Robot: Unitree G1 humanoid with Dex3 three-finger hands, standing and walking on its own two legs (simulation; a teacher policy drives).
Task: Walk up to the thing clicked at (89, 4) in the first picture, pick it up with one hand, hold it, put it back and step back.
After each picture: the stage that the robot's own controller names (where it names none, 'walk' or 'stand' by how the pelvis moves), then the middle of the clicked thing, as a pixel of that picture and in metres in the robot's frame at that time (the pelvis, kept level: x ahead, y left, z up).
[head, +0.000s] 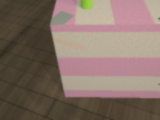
stand; out of the picture +0.89 +0.01 +0.13
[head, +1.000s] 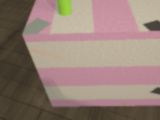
walk; out of the picture +0.78 +0.16 +0.16
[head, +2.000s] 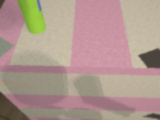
stand; out of the picture +0.56 +0.22 +0.17
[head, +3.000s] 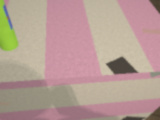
walk; out of the picture +0.52 +0.32 +0.14
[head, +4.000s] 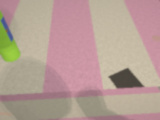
stand; out of the picture +0.48 +0.33 +0.14
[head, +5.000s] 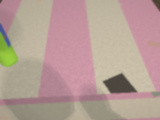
stand; out of the picture +0.48 +0.34 +0.13
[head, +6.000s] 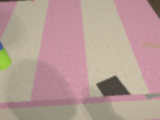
stand; out of the picture +0.46 +0.37 +0.13
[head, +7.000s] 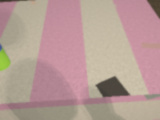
stand; out of the picture +0.46 +0.37 +0.13
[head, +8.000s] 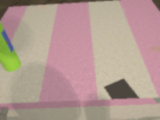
rise first; (0, 43) +0.46 +0.36 +0.13
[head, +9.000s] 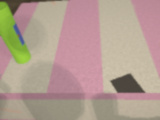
go down; (12, 36) +0.49 +0.34 +0.13
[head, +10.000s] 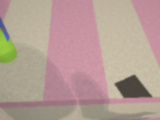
go down; out of the picture +0.45 +0.30 +0.14
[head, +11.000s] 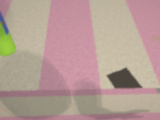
approach; out of the picture +0.50 +0.32 +0.14
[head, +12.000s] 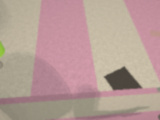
close in; out of the picture +0.46 +0.33 +0.16
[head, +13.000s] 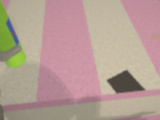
lift; (2, 34) +0.42 +0.25 +0.20
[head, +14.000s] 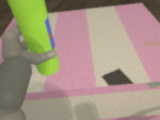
lift; (38, 36) +0.33 +0.13 +0.28
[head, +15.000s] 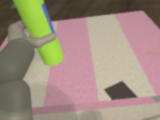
hold; (39, 24) +0.38 +0.14 +0.30
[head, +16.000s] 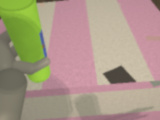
hold; (30, 46) +0.32 +0.16 +0.24
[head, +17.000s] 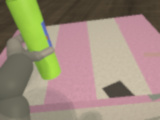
hold; (37, 41) +0.35 +0.15 +0.27
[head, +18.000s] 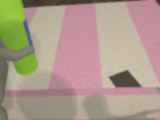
crouch; (16, 36) +0.34 +0.21 +0.26
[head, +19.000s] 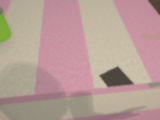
lower; out of the picture +0.45 +0.27 +0.29
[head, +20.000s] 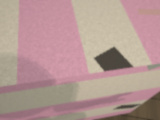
lower; out of the picture +0.49 +0.32 +0.18
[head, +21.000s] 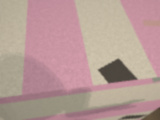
lower; out of the picture +0.46 +0.32 +0.17
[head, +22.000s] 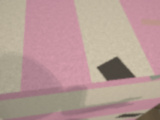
lower; out of the picture +0.47 +0.32 +0.18
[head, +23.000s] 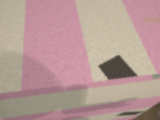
lower; out of the picture +0.47 +0.32 +0.18
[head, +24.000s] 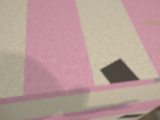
open; out of the picture +0.48 +0.32 +0.18
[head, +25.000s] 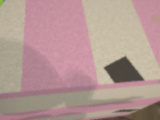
rise; out of the picture +0.63 +0.27 +0.10
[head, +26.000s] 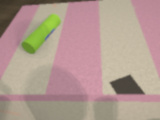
sink last; (43, 32) +0.64 +0.28 +0.05
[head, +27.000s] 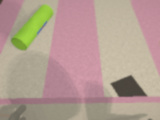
stand; (34, 25) +0.62 +0.27 +0.04
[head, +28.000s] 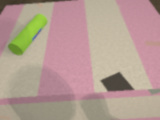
stand; (29, 33) +0.65 +0.29 +0.04
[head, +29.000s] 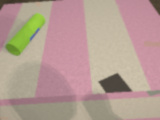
stand; (27, 32) +0.64 +0.30 +0.04
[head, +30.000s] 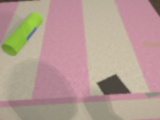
stand; (24, 32) +0.63 +0.31 +0.04
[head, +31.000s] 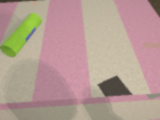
stand; (23, 33) +0.62 +0.31 +0.04
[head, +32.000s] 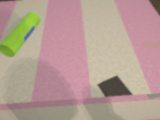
stand; (21, 32) +0.62 +0.32 +0.04
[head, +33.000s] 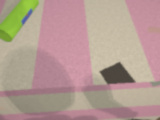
walk; (19, 16) +0.64 +0.32 +0.04
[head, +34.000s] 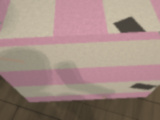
walk; out of the picture +0.83 +0.25 +0.07
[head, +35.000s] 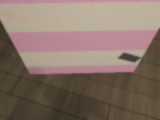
walk; out of the picture +1.13 +0.25 +0.07
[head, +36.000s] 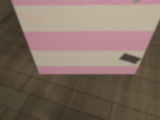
stand; out of the picture +1.27 +0.25 +0.06
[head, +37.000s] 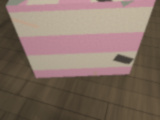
stand; out of the picture +1.29 +0.29 +0.04
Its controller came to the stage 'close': yes
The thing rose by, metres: 0.24
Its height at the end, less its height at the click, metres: -0.09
